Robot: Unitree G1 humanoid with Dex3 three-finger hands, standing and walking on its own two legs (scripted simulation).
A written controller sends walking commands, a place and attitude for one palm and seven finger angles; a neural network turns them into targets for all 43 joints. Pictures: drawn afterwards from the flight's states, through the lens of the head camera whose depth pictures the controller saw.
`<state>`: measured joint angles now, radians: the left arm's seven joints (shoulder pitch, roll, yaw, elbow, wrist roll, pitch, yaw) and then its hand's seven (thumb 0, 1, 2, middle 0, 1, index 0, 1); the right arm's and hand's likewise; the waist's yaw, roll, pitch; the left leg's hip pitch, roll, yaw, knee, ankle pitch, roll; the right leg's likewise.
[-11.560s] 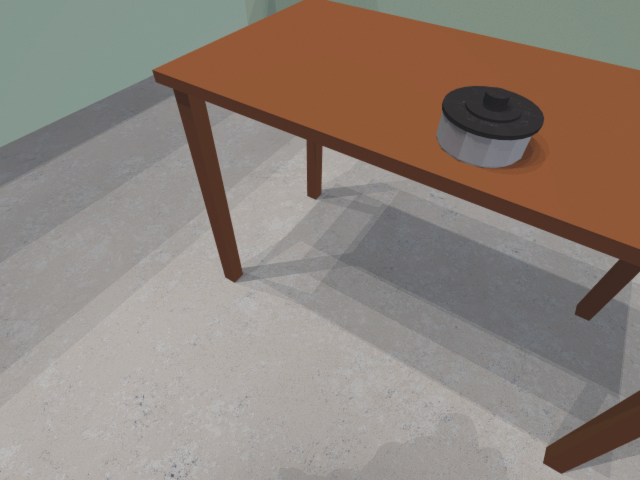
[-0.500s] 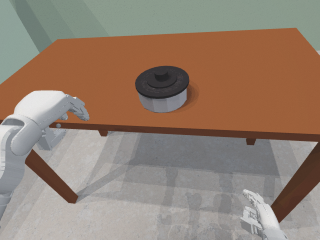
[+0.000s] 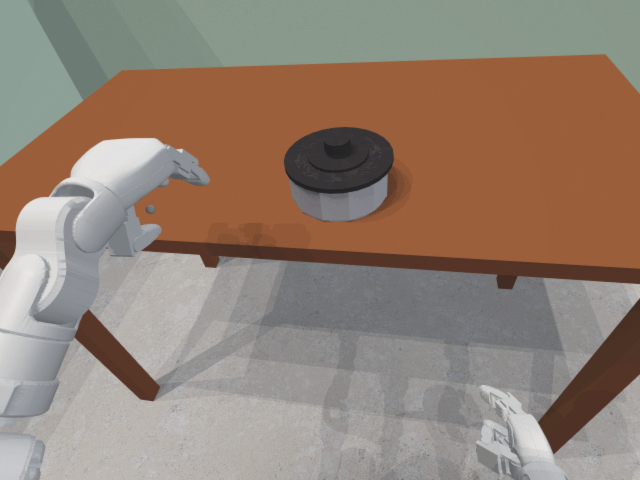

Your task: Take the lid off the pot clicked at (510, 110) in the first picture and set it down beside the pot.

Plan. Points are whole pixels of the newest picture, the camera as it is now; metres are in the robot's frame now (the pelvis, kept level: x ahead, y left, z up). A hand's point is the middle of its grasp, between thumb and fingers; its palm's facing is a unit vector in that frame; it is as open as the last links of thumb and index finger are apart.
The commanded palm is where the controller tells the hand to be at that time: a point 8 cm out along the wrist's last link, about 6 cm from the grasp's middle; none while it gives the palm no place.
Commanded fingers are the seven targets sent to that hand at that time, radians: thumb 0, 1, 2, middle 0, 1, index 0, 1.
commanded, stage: move the open hand above the knob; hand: left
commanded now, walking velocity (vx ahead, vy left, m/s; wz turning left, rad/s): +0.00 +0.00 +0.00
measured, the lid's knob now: (337, 143) +0.55 +0.05 +0.16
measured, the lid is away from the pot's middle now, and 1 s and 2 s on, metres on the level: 0.00 0.00 0.00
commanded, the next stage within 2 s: none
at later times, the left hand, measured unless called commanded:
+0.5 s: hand (224, 156) +0.41 +0.17 +0.23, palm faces -0.06 -0.02 -1.00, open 10.1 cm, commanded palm +0.37 +0.16 +0.29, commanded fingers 0.00 -0.39 1.65 -0.86 -0.08 -0.86 -0.08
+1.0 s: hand (293, 145) +0.46 +0.09 +0.21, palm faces -0.16 -0.01 -0.99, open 10.1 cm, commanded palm +0.44 +0.10 +0.29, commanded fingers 0.00 -0.39 1.65 -0.86 -0.08 -0.86 -0.08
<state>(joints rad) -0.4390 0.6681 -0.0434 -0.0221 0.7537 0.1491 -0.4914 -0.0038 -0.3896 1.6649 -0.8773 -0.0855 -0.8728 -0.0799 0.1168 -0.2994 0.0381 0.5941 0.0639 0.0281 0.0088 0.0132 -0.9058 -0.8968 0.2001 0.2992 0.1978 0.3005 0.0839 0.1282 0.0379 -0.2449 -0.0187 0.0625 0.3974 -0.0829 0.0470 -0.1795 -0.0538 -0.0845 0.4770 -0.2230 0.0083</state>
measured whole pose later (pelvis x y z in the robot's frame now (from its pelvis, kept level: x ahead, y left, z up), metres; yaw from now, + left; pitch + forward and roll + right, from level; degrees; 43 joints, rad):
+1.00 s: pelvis +0.05 -0.02 +0.00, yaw +0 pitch +0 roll +1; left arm -0.84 0.45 -0.33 0.28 0.82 0.32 -0.50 0.00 -0.38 1.65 -0.87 -0.08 -0.87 -0.08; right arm 0.10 -0.30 0.05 0.63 0.06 0.11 0.03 0.01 -0.91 -0.90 0.20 0.30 0.20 0.30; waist 0.03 0.11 -0.01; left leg -0.25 -0.02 0.06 0.40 -0.15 0.02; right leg -0.19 -0.04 -0.07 0.49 -0.30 -0.01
